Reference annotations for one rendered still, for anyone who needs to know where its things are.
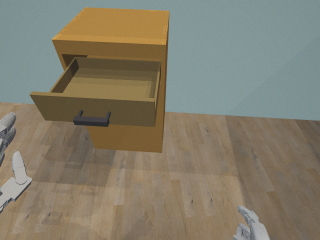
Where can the drawer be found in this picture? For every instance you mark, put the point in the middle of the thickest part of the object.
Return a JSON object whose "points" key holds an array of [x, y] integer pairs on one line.
{"points": [[129, 89]]}

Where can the cabinet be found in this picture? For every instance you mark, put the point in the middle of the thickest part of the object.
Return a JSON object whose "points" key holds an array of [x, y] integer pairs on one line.
{"points": [[126, 34]]}

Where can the handle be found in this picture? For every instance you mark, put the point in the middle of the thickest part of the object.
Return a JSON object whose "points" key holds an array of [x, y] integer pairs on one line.
{"points": [[91, 121]]}

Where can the robot left hand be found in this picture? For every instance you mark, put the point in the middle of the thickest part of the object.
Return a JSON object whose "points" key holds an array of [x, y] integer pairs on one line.
{"points": [[15, 186]]}

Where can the robot right hand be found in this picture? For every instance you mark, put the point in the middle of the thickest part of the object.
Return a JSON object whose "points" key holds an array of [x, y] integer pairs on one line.
{"points": [[257, 230]]}

